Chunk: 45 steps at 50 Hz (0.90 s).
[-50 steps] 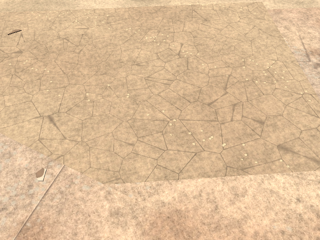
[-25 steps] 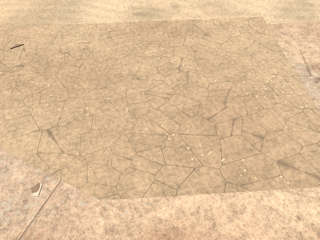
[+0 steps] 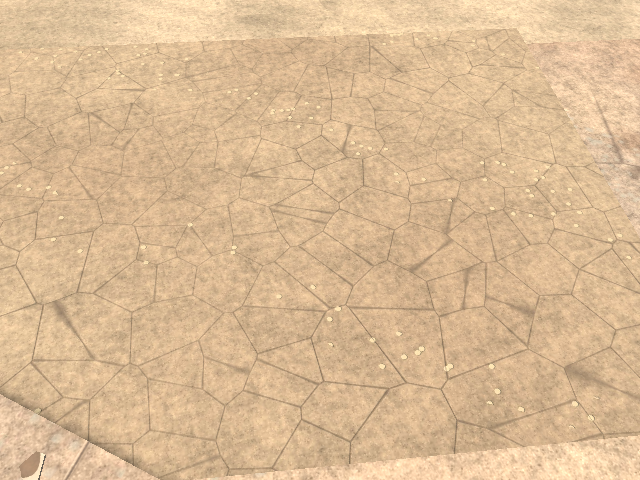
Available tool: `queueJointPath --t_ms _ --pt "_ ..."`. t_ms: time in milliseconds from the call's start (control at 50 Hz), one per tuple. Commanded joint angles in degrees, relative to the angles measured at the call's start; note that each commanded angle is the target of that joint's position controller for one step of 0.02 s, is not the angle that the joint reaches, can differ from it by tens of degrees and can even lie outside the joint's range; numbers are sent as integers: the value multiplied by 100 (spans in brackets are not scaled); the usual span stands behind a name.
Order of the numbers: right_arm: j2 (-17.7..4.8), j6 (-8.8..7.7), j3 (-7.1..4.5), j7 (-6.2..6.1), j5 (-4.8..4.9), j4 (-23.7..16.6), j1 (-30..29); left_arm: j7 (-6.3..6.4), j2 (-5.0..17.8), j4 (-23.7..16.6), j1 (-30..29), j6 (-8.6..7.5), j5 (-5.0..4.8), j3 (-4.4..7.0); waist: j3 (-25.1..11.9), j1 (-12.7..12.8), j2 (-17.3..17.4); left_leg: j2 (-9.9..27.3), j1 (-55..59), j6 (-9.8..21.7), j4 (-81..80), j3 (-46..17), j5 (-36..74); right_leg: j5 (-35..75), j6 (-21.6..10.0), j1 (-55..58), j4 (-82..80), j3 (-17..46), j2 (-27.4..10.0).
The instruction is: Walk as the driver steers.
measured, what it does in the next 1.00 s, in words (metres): goes down: right foot 0.10 m lower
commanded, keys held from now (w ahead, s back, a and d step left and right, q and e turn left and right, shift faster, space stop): w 1.00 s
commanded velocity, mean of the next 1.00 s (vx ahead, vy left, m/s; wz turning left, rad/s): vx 0.50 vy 0.00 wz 0.00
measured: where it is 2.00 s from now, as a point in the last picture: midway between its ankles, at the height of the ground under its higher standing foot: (397, 288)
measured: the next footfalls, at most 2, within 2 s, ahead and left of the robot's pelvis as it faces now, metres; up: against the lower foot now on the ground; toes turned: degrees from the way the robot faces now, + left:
right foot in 0.54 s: +0.46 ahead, -0.20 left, -0.10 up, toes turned -3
left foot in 1.18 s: +0.86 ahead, +0.01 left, -0.18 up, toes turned -3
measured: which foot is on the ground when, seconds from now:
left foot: down 0.00-0.56, up 0.58-1.00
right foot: up 0.00-0.52, down 0.54-1.00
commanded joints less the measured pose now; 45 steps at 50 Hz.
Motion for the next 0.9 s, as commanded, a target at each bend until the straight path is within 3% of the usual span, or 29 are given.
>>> queueJointPath --t_ms 20,80,120,140,160,200,240,300,320,340,360,400,440,500,520,540,560,580,600,620,640,660,700,720,740,780,800,840,900 --pt "268 -162 96 -143 -118 212 897 -9 -278 -337 326 7 315 4 45 -43 400 1576 857 1090 -2013 -2104 -450 279 -215 -1382 281 570 -598" --pt "98 -333 115 -41 -121 268 984 -130 -126 -464 19 71 198 17 231 36 259 1342 516 1089 -2269 -1472 -172 963 -162 -1667 -567 340 -666" --pt "53 -361 179 66 -179 282 1137 -135 -87 -739 -695 135 192 -14 209 -70 213 1145 106 1064 -2258 -1005 296 1803 -26 -1424 -1715 -12 -630" --pt "-783 -282 -30 18 270 202 968 -105 250 -1030 -985 208 -149 45 255 255 444 1034 -318 753 -2124 -843 924 2243 247 -772 -1834 -506 -290" --pt "-106 -329 203 166 -257 374 1435 -192 -148 -728 -724 209 276 -94 27 -59 365 1018 -363 1027 -1966 -743 931 2807 157 -791 -1609 -110 -526" --pt "39 -402 247 140 -337 662 2171 -171 -17 -854 -906 194 333 -58 195 -250 309 1345 1153 1250 -1445 -1159 1153 3767 186 -2250 -2428 401 -675" --pt "53 -362 284 82 -246 909 2828 -78 55 -1023 -1477 134 209 -43 182 -484 240 1655 2405 1316 -1137 -1484 1467 3858 304 -3308 -3075 537 -746" --pt "195 -194 355 104 -207 987 3001 -86 -146 -1126 -2013 205 203 -124 422 -630 309 1357 1791 1067 -1045 -1266 814 4140 287 -2655 -3882 214 -677" --pt "-429 -175 144 -107 382 498 1900 -184 521 -1498 -2362 196 -271 93 406 -378 654 1242 560 671 -834 -1081 -185 4080 316 -1338 -3499 -60 -467" --pt "254 -177 428 75 -286 914 2660 -147 -122 -1159 -2057 251 210 -141 560 -506 190 1336 708 925 -935 -1208 31 4143 236 -1748 -3673 276 -698" --pt "230 -181 370 95 -273 1002 3027 -136 -137 -1234 -2167 259 256 -135 831 -640 240 1467 1302 951 -805 -1361 66 3927 224 -2237 -3996 257 -685" --pt "184 -158 361 15 -135 1117 3346 -130 -152 -1302 -2551 264 255 -171 818 -885 36 1490 2003 866 -370 -1481 -36 3635 202 -2491 -4652 217 -743" --pt "60 -56 332 -17 -182 1057 3321 -142 -145 -1317 -2793 231 211 -187 713 -959 169 1357 1566 742 -192 -1402 -262 3605 261 -1653 -4582 37 -661" --pt "-176 104 233 -52 -154 897 2970 -84 303 -1066 -2488 183 174 -51 633 -714 97 1393 1559 441 334 -1516 -160 3063 180 -796 -4869 59 -665" --pt "-360 123 178 -2 -177 792 2708 -49 573 -866 -1773 85 40 85 253 -281 -73 1111 1345 253 1044 -1208 271 3521 52 322 -5019 -267 -490" --pt "-336 144 206 147 -356 713 2721 -69 997 -497 -445 -37 -87 267 -665 208 -367 733 493 -87 2336 -728 402 4052 -178 2464 -4078 -364 -520" --pt "639 105 440 309 -335 888 3877 -155 1591 -175 921 -29 -21 387 -2635 165 -1588 205 -798 -569 4528 -342 -2384 6514 -1313 5436 -2687 743 -1632" --pt "233 -7 389 435 -109 662 3627 -353 1302 133 2308 -2 110 356 -3185 1012 -1506 -478 -1920 -539 7044 -641 -3992 4825 -2145 6177 -3600 2752 -2426" --pt "8 -153 238 394 69 308 2227 -336 1258 339 1990 -32 249 419 -1329 1093 -796 -303 -3554 -306 7670 -1062 -3307 2771 -1650 4928 -4239 2886 -2188" --pt "-148 -235 202 280 72 126 1698 -285 1173 29 763 -22 180 388 -469 659 -83 332 -3499 -139 7427 -899 -2374 1846 -1263 3274 -4590 2120 -1989" --pt "-293 -251 141 198 -29 125 1759 -232 714 -310 129 -3 182 235 -374 358 120 708 -2856 -134 6698 -928 -1687 2204 -1328 2220 -4854 1742 -1844" --pt "-168 -235 148 136 -45 -4 1505 -185 488 -250 198 -18 216 164 -125 156 -129 858 -2691 -110 6352 -941 -1243 2828 -1212 1606 -5001 1671 -1812" --pt "362 -116 236 113 -107 -33 1547 -72 210 -143 312 -21 235 121 79 -87 -161 1045 -2545 80 6000 -1081 -583 2160 -1091 812 -5300 1445 -1575" --pt "419 -85 252 149 -142 -56 1572 -50 158 -191 203 -95 188 112 181 -151 -158 1115 -2616 138 5621 -1068 -401 1678 -1165 480 -5428 1303 -1388" --pt "426 -108 274 201 -285 -144 1346 -2 -113 -294 -72 -200 211 7 283 -221 137 1250 -2721 201 4410 -1244 629 1745 -1048 240 -5434 1034 -1108" --pt "230 -62 249 321 -279 -393 648 -19 -30 -214 231 -302 189 -48 97 2 7 1166 -2357 51 2875 -881 1704 2503 -1209 36 -5441 590 -933" --pt "225 -26 286 359 -311 -486 474 -37 53 -126 346 -322 206 -66 118 -38 -155 1140 -2208 -15 2752 -835 2187 2900 -1206 -167 -5265 584 -880" --pt "19 -74 286 376 -243 -711 -105 -18 81 -34 718 -366 135 -106 89 165 162 956 -2117 -90 1339 -781 3561 2811 -958 -8 -4962 350 -610" --pt "-59 69 324 302 -219 -994 -738 -166 153 200 1204 -308 171 -165 373 210 -60 764 -1815 -123 1034 -739 3393 2501 -963 33 -5061 722 -799"
Velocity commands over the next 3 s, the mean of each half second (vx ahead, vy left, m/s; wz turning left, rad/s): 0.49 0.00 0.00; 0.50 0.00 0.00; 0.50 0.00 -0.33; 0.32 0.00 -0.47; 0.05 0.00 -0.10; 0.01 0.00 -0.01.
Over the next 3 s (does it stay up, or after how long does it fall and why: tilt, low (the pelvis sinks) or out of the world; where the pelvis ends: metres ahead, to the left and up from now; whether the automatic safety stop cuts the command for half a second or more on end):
stays up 1.09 -0.21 -0.18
